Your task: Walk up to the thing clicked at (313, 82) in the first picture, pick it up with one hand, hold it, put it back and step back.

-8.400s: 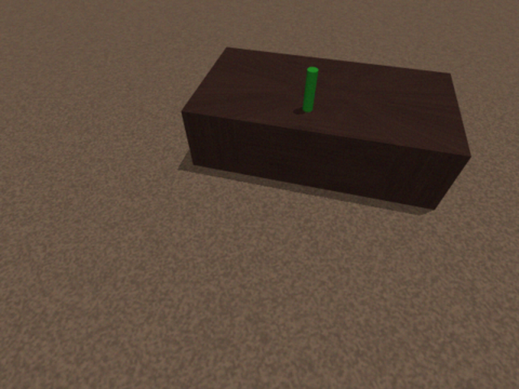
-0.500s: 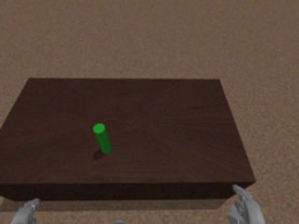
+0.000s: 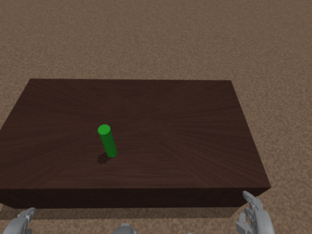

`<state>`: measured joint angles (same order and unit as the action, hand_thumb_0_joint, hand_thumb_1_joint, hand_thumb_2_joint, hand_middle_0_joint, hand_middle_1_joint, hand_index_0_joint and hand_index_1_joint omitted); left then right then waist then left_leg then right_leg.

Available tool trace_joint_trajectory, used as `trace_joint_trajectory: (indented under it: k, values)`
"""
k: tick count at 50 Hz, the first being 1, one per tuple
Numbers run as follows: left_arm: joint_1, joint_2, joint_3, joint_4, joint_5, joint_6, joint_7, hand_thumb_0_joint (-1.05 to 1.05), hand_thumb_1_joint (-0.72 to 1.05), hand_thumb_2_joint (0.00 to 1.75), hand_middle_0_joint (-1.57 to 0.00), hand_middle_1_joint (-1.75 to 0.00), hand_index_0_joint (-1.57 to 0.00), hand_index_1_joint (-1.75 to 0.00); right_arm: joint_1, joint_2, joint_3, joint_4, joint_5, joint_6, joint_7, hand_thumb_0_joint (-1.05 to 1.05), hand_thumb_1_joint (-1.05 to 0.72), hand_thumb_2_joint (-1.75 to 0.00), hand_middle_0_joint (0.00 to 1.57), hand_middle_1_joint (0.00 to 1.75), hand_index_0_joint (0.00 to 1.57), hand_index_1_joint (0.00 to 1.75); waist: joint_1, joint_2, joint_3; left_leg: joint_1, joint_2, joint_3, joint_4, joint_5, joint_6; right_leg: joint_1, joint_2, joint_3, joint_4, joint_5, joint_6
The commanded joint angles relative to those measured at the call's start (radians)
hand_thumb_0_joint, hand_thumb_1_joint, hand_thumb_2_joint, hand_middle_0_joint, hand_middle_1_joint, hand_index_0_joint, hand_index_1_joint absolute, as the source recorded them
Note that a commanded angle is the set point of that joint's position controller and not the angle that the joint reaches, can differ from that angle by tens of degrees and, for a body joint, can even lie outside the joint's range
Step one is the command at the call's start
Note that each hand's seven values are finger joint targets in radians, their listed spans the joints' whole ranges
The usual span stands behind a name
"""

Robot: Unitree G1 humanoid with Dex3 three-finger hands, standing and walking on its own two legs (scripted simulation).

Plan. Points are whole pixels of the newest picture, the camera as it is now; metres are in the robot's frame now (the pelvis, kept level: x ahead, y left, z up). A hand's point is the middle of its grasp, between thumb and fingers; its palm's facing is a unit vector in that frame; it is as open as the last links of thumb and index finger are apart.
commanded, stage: go down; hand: left
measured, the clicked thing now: (108, 142) +0.51 +0.20 -0.25
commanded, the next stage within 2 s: approach in 1.70 s
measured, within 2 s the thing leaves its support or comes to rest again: neither
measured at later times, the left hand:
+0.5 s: hand (29, 189) +0.25 +0.33 -0.03, palm faces +0.18 -0.95 -0.26, open 17.4 cm
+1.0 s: hand (19, 155) +0.33 +0.37 +0.00, palm faces +0.18 -0.97 -0.14, open 17.3 cm
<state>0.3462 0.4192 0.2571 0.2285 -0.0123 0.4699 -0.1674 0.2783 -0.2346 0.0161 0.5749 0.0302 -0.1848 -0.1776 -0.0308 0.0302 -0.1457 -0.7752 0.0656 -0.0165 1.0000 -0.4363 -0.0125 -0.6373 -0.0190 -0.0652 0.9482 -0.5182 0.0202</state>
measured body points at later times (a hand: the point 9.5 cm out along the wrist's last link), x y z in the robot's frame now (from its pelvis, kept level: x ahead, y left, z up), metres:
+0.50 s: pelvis -0.02 +0.00 +0.00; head +0.03 +0.02 +0.45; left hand +0.24 +0.38 -0.01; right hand +0.12 -0.26 -0.08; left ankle +0.03 +0.12 -0.68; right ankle -0.03 -0.13 -0.68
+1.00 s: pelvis -0.02 +0.01 -0.01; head +0.07 +0.04 +0.43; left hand +0.32 +0.42 +0.01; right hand +0.05 -0.28 -0.10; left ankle +0.03 +0.12 -0.68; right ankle -0.03 -0.13 -0.68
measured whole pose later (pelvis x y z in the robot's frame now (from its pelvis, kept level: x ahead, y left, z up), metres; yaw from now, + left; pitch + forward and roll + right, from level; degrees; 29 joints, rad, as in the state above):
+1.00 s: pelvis -0.02 +0.01 -0.01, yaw -2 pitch +16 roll -3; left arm -0.42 0.74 0.59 1.03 -0.05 -0.07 -0.48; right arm 0.34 -0.29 0.03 0.70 -0.02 -0.21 -0.15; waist -0.07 -0.01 -0.08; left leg -0.89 0.08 0.00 1.02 -0.40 0.00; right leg -0.76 0.00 -0.05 0.97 -0.48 0.02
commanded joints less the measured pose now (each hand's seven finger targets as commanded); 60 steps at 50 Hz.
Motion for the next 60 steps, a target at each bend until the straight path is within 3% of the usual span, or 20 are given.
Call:
trace_joint_trajectory:
  k: [1,7,8,9,13,15,17,19,21,23,25,29,31,33,36,40,42,48,49,60]
  values:
    - [0.004,0.224,0.103,-0.163,0.006,-0.018,0.019,0.00,-0.59,0.03,-0.08,-0.04,-0.07,-0.05,-0.037,-0.148,-0.060,-0.143,-0.006,-0.070,-0.026,0.00,-0.88,-0.89,0.20,0.30,0.20,0.30,0.005,0.072,-0.133,0.214,-0.041,-0.012,-0.137,0.227,0.027,-0.019,0.040,0.005,-0.144,0.231,-0.023]
    - [-0.044,0.238,0.110,-0.193,0.002,-0.015,0.023,0.00,-0.60,0.03,-0.08,-0.04,-0.07,-0.05,-0.042,-0.155,-0.058,-0.139,-0.006,-0.085,-0.031,0.00,-0.87,-0.89,0.20,0.30,0.20,0.30,-0.007,0.085,-0.105,0.208,-0.034,-0.026,-0.156,0.174,0.022,-0.041,0.047,-0.001,-0.138,0.186,-0.026]
    - [-0.075,0.249,0.114,-0.166,0.002,-0.015,0.024,0.00,-0.59,0.02,-0.08,-0.03,-0.07,-0.04,-0.043,-0.154,-0.056,-0.130,-0.006,-0.089,-0.034,0.00,-0.87,-0.89,0.20,0.30,0.20,0.30,-0.010,0.076,-0.085,0.186,-0.037,-0.022,-0.153,0.129,0.023,-0.055,0.044,0.005,-0.149,0.151,-0.023]
    - [-0.151,0.296,0.141,-0.249,0.001,-0.031,0.030,0.00,-0.59,0.03,-0.08,-0.04,-0.07,-0.04,-0.050,-0.150,-0.049,-0.146,-0.006,-0.097,-0.036,0.00,-0.88,-0.89,0.20,0.30,0.20,0.30,-0.008,0.091,-0.106,0.191,-0.039,-0.018,-0.148,0.144,0.024,-0.044,0.040,0.010,-0.152,0.168,-0.024]
    - [-0.209,0.308,0.156,-0.116,-0.016,-0.055,0.023,0.00,-0.57,0.04,-0.08,-0.03,-0.07,-0.04,-0.025,-0.167,-0.049,-0.096,-0.007,-0.112,-0.046,0.00,-0.88,-0.89,0.20,0.30,0.20,0.30,-0.032,0.081,-0.096,0.202,-0.036,-0.018,-0.147,0.122,0.025,-0.059,0.039,0.018,-0.155,0.157,-0.019]
    - [-0.360,0.388,0.202,-0.190,-0.028,-0.098,0.017,0.00,-0.54,0.04,-0.07,-0.03,-0.06,-0.04,-0.026,-0.168,-0.043,-0.088,-0.008,-0.124,-0.049,0.00,-0.89,-0.90,0.20,0.30,0.20,0.30,-0.023,0.113,-0.146,0.224,-0.036,-0.021,-0.151,0.152,0.021,-0.030,0.035,0.021,-0.146,0.188,-0.022]
    - [-0.383,0.393,0.215,-0.063,-0.038,-0.114,-0.004,0.00,-0.54,0.05,-0.08,-0.03,-0.06,-0.05,-0.031,-0.176,-0.038,-0.069,-0.009,-0.130,-0.052,0.00,-0.89,-0.90,0.20,0.30,0.20,0.30,-0.030,0.087,-0.119,0.216,-0.038,-0.019,-0.146,0.156,0.024,-0.028,0.035,0.023,-0.155,0.193,-0.019]
    - [-0.472,0.381,0.194,-0.001,-0.048,-0.133,-0.036,0.00,-0.55,0.04,-0.08,-0.02,-0.06,-0.04,-0.035,-0.179,-0.036,-0.057,-0.009,-0.136,-0.049,0.00,-0.90,-0.90,0.20,0.30,0.20,0.30,-0.039,0.101,-0.115,0.214,-0.039,-0.020,-0.155,0.139,0.026,-0.038,0.034,0.031,-0.168,0.176,-0.020]
    - [-0.502,0.407,0.219,0.142,-0.048,-0.153,-0.071,0.00,-0.52,0.03,-0.08,-0.02,-0.06,-0.03,-0.014,-0.190,-0.043,-0.023,-0.012,-0.136,-0.044,0.00,-0.90,-0.90,0.20,0.30,0.20,0.30,-0.037,0.078,-0.115,0.206,-0.039,-0.019,-0.150,0.146,0.027,-0.043,0.034,0.028,-0.174,0.179,-0.021]
    - [-0.558,0.468,0.257,0.195,-0.047,-0.188,-0.107,0.00,-0.54,0.02,-0.08,-0.02,-0.06,-0.03,0.001,-0.194,-0.044,-0.015,-0.015,-0.138,-0.036,0.00,-0.89,-0.90,0.20,0.30,0.20,0.30,-0.011,0.097,-0.135,0.203,-0.040,-0.019,-0.157,0.145,0.024,-0.031,0.037,0.023,-0.164,0.169,-0.027]
    - [-0.604,0.481,0.262,0.276,-0.042,-0.225,-0.148,0.00,-0.55,0.02,-0.08,-0.03,-0.06,-0.04,0.018,-0.198,-0.046,-0.010,-0.020,-0.137,-0.026,0.00,-0.89,-0.90,0.20,0.30,0.20,0.30,-0.007,0.101,-0.131,0.198,-0.039,-0.021,-0.164,0.134,0.023,-0.044,0.041,0.016,-0.157,0.153,-0.032]
    - [-0.685,0.576,0.334,0.334,-0.042,-0.331,-0.203,0.00,-0.51,0.04,-0.08,-0.02,-0.06,-0.04,0.047,-0.205,-0.049,-0.018,-0.028,-0.131,-0.015,0.00,-0.89,-0.90,0.20,0.30,0.20,0.30,0.011,0.111,-0.216,0.241,-0.037,-0.009,-0.142,0.260,0.023,-0.020,0.038,0.015,-0.133,0.260,-0.033]
    - [-0.682,0.546,0.321,0.432,-0.047,-0.367,-0.231,0.00,-0.53,0.04,-0.08,-0.03,-0.06,-0.04,0.080,-0.218,-0.061,0.014,-0.032,-0.121,-0.008,0.00,-0.89,-0.90,0.20,0.30,0.20,0.30,0.006,0.095,-0.188,0.236,-0.032,-0.010,-0.140,0.271,0.025,-0.042,0.043,0.010,-0.126,0.261,-0.034]
    - [-0.762,0.599,0.355,0.423,-0.050,-0.419,-0.244,0.00,-0.50,0.04,-0.08,-0.01,-0.05,-0.03,0.066,-0.214,-0.050,-0.012,-0.035,-0.119,-0.003,0.00,-0.90,-0.90,0.20,0.30,0.20,0.30,0.007,0.103,-0.221,0.235,-0.029,-0.009,-0.122,0.298,0.028,-0.051,0.040,0.016,-0.121,0.286,-0.033]
    - [-0.811,0.599,0.348,0.485,-0.053,-0.475,-0.271,0.00,-0.52,0.04,-0.08,-0.01,-0.05,-0.03,0.094,-0.234,-0.064,0.007,-0.038,-0.103,0.000,0.00,-0.90,-0.90,0.20,0.30,0.20,0.30,-0.003,0.127,-0.234,0.268,-0.022,-0.015,-0.125,0.285,0.025,-0.095,0.042,0.015,-0.114,0.262,-0.038]
    - [-0.897,0.673,0.390,0.535,-0.055,-0.542,-0.283,0.00,-0.51,0.04,-0.07,0.00,-0.05,-0.02,0.114,-0.245,-0.063,0.016,-0.043,-0.088,0.001,0.00,-0.90,-0.90,0.20,0.30,0.20,0.30,0.001,0.102,-0.257,0.248,-0.023,-0.013,-0.114,0.289,0.030,-0.081,0.039,0.021,-0.115,0.275,-0.037]
    - [-0.950,0.677,0.385,0.546,-0.054,-0.566,-0.295,0.00,-0.51,0.05,-0.08,-0.01,-0.05,-0.03,0.127,-0.249,-0.064,0.025,-0.046,-0.079,0.001,0.00,-0.90,-0.90,0.20,0.30,0.20,0.30,-0.009,0.120,-0.269,0.269,-0.021,-0.013,-0.114,0.279,0.029,-0.100,0.039,0.023,-0.116,0.266,-0.039]
    - [-0.998,0.700,0.397,0.653,-0.058,-0.611,-0.308,0.00,-0.53,0.03,-0.08,-0.01,-0.06,-0.03,0.136,-0.258,-0.059,0.044,-0.049,-0.056,0.003,0.00,-0.88,-0.90,0.20,0.30,0.20,0.30,-0.015,0.137,-0.234,0.253,-0.012,-0.034,-0.139,0.166,0.022,-0.156,0.048,0.012,-0.112,0.174,-0.044]
    - [-1.022,0.734,0.408,0.630,-0.056,-0.621,-0.306,0.00,-0.52,0.04,-0.08,-0.02,-0.06,-0.03,0.131,-0.262,-0.056,0.034,-0.050,-0.057,0.003,0.00,-0.88,-0.89,0.20,0.30,0.20,0.30,-0.005,0.151,-0.243,0.244,-0.015,-0.029,-0.138,0.172,0.022,-0.148,0.043,0.015,-0.111,0.180,-0.046]
    - [-1.091,0.773,0.426,0.693,-0.069,-0.669,-0.334,0.00,-0.52,0.05,-0.08,-0.03,-0.06,-0.04,0.145,-0.267,-0.041,0.033,-0.056,-0.024,0.007,0.00,-0.88,-0.90,0.20,0.30,0.20,0.30,-0.025,0.133,-0.290,0.237,-0.016,-0.020,-0.087,0.256,0.029,-0.154,0.044,0.020,-0.103,0.240,-0.043]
